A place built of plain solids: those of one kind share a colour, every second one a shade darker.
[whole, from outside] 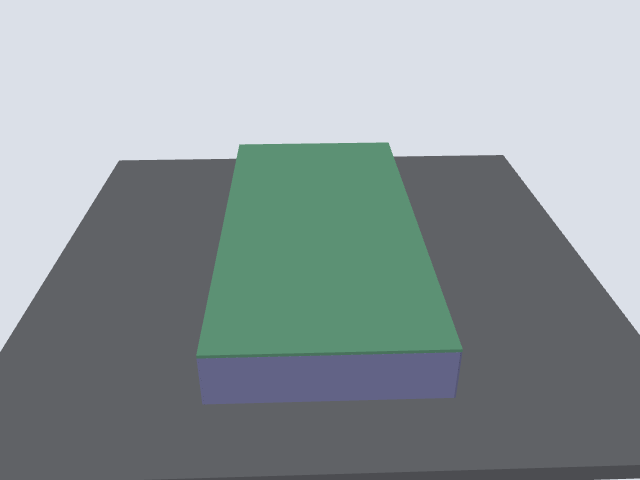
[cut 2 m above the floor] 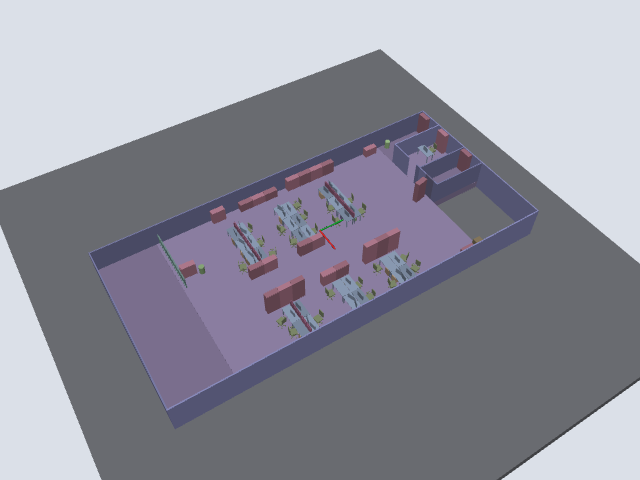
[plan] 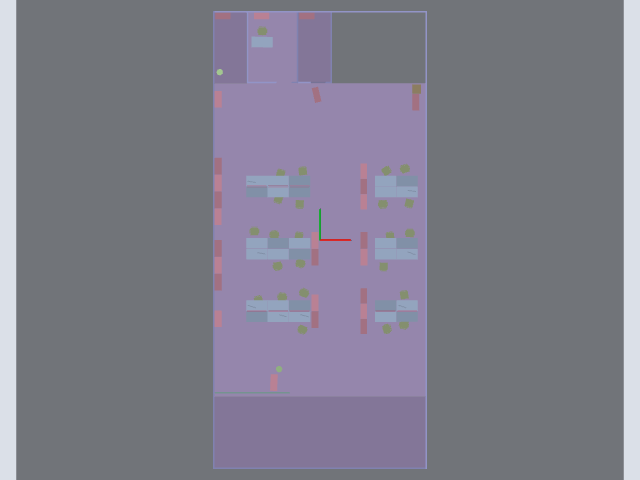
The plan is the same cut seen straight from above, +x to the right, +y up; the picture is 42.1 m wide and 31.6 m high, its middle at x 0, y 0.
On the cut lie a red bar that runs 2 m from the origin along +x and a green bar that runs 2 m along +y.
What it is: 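One storey of an office; an open floor with rows of desks, a band of small rooms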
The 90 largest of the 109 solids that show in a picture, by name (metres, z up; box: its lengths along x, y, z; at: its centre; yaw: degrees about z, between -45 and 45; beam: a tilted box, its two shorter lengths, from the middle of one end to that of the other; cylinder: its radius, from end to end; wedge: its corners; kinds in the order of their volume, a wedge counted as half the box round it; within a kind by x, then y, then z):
{
 "floor_1": {"box": [2.12, 4.65, 0.73], "at": [-5.89, 12.65, 0.32]},
 "floor_2": {"box": [3.2, 4.65, 0.73], "at": [-3.13, 12.65, 0.32]},
 "floor_3": {"box": [2.12, 4.65, 0.73], "at": [-0.36, 12.65, 0.32]},
 "floor_4": {"box": [13.9, 4.65, 0.73], "at": [0.0, -12.65, 0.32]},
 "floor_5": {"box": [13.9, 20.65, 0.73], "at": [0.0, 0.0, 0.32]},
 "floor_6": {"box": [0.1, 4.65, 0.73], "at": [0.75, 12.65, 0.32]},
 "roof_1": {"box": [14.1, 30.15, 0.2], "at": [0.0, 0.0, 3.38]},
 "wall_1": {"box": [0.1, 30.15, 3.33], "at": [-7.0, 0.0, 1.62]},
 "wall_2": {"box": [0.1, 4.65, 2.6], "at": [-4.78, 12.65, 1.98]},
 "wall_3": {"box": [1.86, 0.1, 2.6], "at": [-3.8, 10.38, 1.98]},
 "wall_4": {"box": [0.34, 0.1, 2.6], "at": [-1.7, 10.38, 1.98]},
 "wall_5": {"box": [0.1, 4.65, 2.6], "at": [-1.48, 12.65, 1.98]},
 "wall_6": {"box": [0.81, 0.1, 2.6], "at": [-1.02, 10.38, 1.98]},
 "wall_7": {"box": [13.9, 0.1, 3.33], "at": [0.0, -15.03, 1.62]},
 "wall_8": {"box": [13.9, 0.1, 3.33], "at": [0.0, 15.03, 1.62]},
 "wall_9": {"box": [0.34, 0.1, 2.6], "at": [0.53, 10.38, 1.98]},
 "wall_10": {"box": [0.1, 4.65, 2.6], "at": [0.75, 12.65, 1.98]},
 "wall_11": {"box": [0.1, 30.15, 3.33], "at": [7.0, 0.0, 1.62]},
 "cabinet_1": {"box": [0.47, 1.1, 1.12], "at": [-6.71, -5.18, 1.24]},
 "cabinet_2": {"box": [0.47, 1.1, 1.12], "at": [-6.71, 1.53, 1.24]},
 "cabinet_3": {"box": [0.47, 1.1, 1.12], "at": [-6.71, 2.64, 1.24]},
 "cabinet_4": {"box": [0.47, 1.1, 1.12], "at": [-6.71, 3.75, 1.24]},
 "cabinet_5": {"box": [0.47, 1.1, 1.12], "at": [-6.71, 4.86, 1.24]},
 "cabinet_6": {"box": [0.47, 1.1, 0.75], "at": [-6.7, -2.77, 1.06]},
 "cabinet_7": {"box": [0.47, 1.1, 0.75], "at": [-6.7, -1.66, 1.06]},
 "cabinet_8": {"box": [0.47, 1.1, 0.75], "at": [-6.7, -0.55, 1.06]},
 "cabinet_9": {"box": [0.47, 1.1, 0.75], "at": [-6.7, 9.26, 1.06]},
 "cabinet_10": {"box": [1.0, 0.43, 1.96], "at": [-6.39, 14.75, 1.66]},
 "cabinet_11": {"box": [1.0, 0.43, 1.96], "at": [-3.84, 14.75, 1.66]},
 "cabinet_12": {"box": [0.47, 1.1, 1.12], "at": [-3.03, -9.39, 1.24], "yaw": -2.2},
 "cabinet_13": {"box": [1.0, 0.43, 1.96], "at": [-0.87, 14.75, 1.66]},
 "cabinet_14": {"box": [0.47, 1.1, 1.12], "at": [-0.33, -5.24, 1.24]},
 "cabinet_15": {"box": [0.47, 1.1, 1.12], "at": [-0.33, -4.13, 1.24]},
 "cabinet_16": {"box": [0.47, 1.1, 1.12], "at": [-0.33, -1.14, 1.24]},
 "cabinet_17": {"box": [0.47, 1.1, 1.12], "at": [-0.33, -0.03, 1.24]},
 "cabinet_18": {"box": [0.43, 1.0, 1.96], "at": [-0.22, 9.56, 1.66], "yaw": 13.1},
 "cabinet_19": {"box": [0.43, 1.0, 1.96], "at": [2.88, -5.7, 1.66]},
 "cabinet_20": {"box": [0.43, 1.0, 1.96], "at": [2.88, -4.69, 1.66]},
 "cabinet_21": {"box": [0.43, 1.0, 1.96], "at": [2.88, -3.68, 1.66]},
 "cabinet_22": {"box": [0.43, 1.0, 1.96], "at": [2.88, 2.51, 1.66]},
 "cabinet_23": {"box": [0.43, 1.0, 1.96], "at": [2.88, 3.52, 1.66]},
 "cabinet_24": {"box": [0.43, 1.0, 1.96], "at": [2.88, 4.53, 1.66]},
 "cabinet_25": {"box": [0.47, 1.1, 1.12], "at": [2.9, -1.14, 1.24]},
 "cabinet_26": {"box": [0.47, 1.1, 1.12], "at": [2.9, -0.03, 1.24]},
 "cabinet_27": {"box": [0.47, 1.1, 0.75], "at": [6.3, 9.07, 1.06]},
 "desk_1": {"box": [1.4, 0.7, 0.032], "at": [-4.16, -5.04, 1.41]},
 "desk_2": {"box": [1.4, 0.7, 0.032], "at": [-4.16, -4.32, 1.41]},
 "desk_3": {"box": [1.4, 0.7, 0.032], "at": [-4.16, -0.94, 1.41]},
 "desk_4": {"box": [1.4, 0.7, 0.032], "at": [-4.16, -0.22, 1.41]},
 "desk_5": {"box": [1.4, 0.7, 0.032], "at": [-4.16, 3.17, 1.41]},
 "desk_6": {"box": [1.4, 0.7, 0.032], "at": [-4.16, 3.89, 1.41]},
 "desk_7": {"box": [1.4, 0.7, 0.032], "at": [-3.81, 13.03, 1.41], "yaw": -1.2},
 "desk_8": {"box": [1.4, 0.7, 0.032], "at": [-2.75, -5.04, 1.41]},
 "desk_9": {"box": [1.4, 0.7, 0.032], "at": [-2.75, -4.32, 1.41]},
 "desk_10": {"box": [1.4, 0.7, 0.032], "at": [-2.75, -0.94, 1.41]},
 "desk_11": {"box": [1.4, 0.7, 0.032], "at": [-2.75, -0.22, 1.41]},
 "desk_12": {"box": [1.4, 0.7, 0.032], "at": [-2.75, 3.17, 1.41]},
 "desk_13": {"box": [1.4, 0.7, 0.032], "at": [-2.75, 3.89, 1.41]},
 "desk_14": {"box": [1.4, 0.7, 0.032], "at": [-1.34, -5.04, 1.41]},
 "desk_15": {"box": [1.4, 0.7, 0.032], "at": [-1.34, -4.32, 1.41]},
 "desk_16": {"box": [1.4, 0.7, 0.032], "at": [-1.34, -0.94, 1.41]},
 "desk_17": {"box": [1.4, 0.7, 0.032], "at": [-1.34, -0.22, 1.41]},
 "desk_18": {"box": [1.4, 0.7, 0.032], "at": [-1.34, 3.17, 1.41]},
 "desk_19": {"box": [1.4, 0.7, 0.032], "at": [-1.34, 3.89, 1.41]},
 "desk_20": {"box": [1.4, 0.7, 0.032], "at": [4.33, -5.04, 1.41]},
 "desk_21": {"box": [1.4, 0.7, 0.032], "at": [4.33, -4.32, 1.41]},
 "desk_22": {"box": [1.4, 0.7, 0.032], "at": [4.33, -0.94, 1.41]},
 "desk_23": {"box": [1.4, 0.7, 0.032], "at": [4.33, -0.22, 1.41]},
 "desk_24": {"box": [1.4, 0.7, 0.032], "at": [4.33, 3.17, 1.41]},
 "desk_25": {"box": [1.4, 0.7, 0.032], "at": [4.33, 3.89, 1.41]},
 "desk_26": {"box": [1.4, 0.7, 0.032], "at": [5.74, -5.04, 1.41]},
 "desk_27": {"box": [1.4, 0.7, 0.032], "at": [5.74, -4.32, 1.41]},
 "desk_28": {"box": [1.4, 0.7, 0.032], "at": [5.74, -0.94, 1.41]},
 "desk_29": {"box": [1.4, 0.7, 0.032], "at": [5.74, -0.22, 1.41]},
 "desk_30": {"box": [1.4, 0.7, 0.032], "at": [5.74, 3.17, 1.41]},
 "desk_31": {"box": [1.4, 0.7, 0.032], "at": [5.74, 3.89, 1.41]},
 "copier_1": {"box": [0.59, 0.61, 1.12], "at": [6.36, 9.94, 1.24]},
 "door_1": {"box": [0.97, 0.1, 2.05], "at": [-0.13, 10.38, 1.71]},
 "officechair_1": {"box": [0.54, 0.49, 0.08], "at": [-2.73, 2.71, 1.17], "yaw": -16.8},
 "officechair_2": {"box": [0.54, 0.49, 0.08], "at": [-2.59, 4.35, 1.19], "yaw": -16.4},
 "officechair_3": {"box": [0.54, 0.49, 0.08], "at": [-1.39, 0.22, 1.17], "yaw": -9.8},
 "officechair_4": {"box": [0.54, 0.49, 0.08], "at": [-1.33, 2.38, 1.15], "yaw": -1.9},
 "officechair_5": {"box": [0.54, 0.49, 0.08], "at": [-1.13, 4.52, 1.18], "yaw": 6.6},
 "officechair_6": {"box": [0.54, 0.49, 0.08], "at": [4.19, -1.74, 1.19], "yaw": -2.2},
 "officechair_7": {"box": [0.54, 0.49, 0.08], "at": [4.62, 0.23, 1.17], "yaw": 6.7},
 "officechair_8": {"box": [0.54, 0.49, 0.08], "at": [5.55, -3.64, 1.24], "yaw": 8.8},
 "officechair_9": {"box": [0.54, 0.49, 0.08], "at": [5.88, 2.43, 1.21], "yaw": -15.5},
 "bin_1": {"cylinder": 0.21, "from": [-6.6, 11.05, 0.68], "to": [-6.6, 11.05, 1.35]},
 "bin_2": {"cylinder": 0.21, "from": [-2.69, -8.5, 0.68], "to": [-2.69, -8.5, 1.35]},
 "guard_1": {"box": [4.95, 0.1, 0.05], "at": [-4.46, -10.06, 1.66]}
}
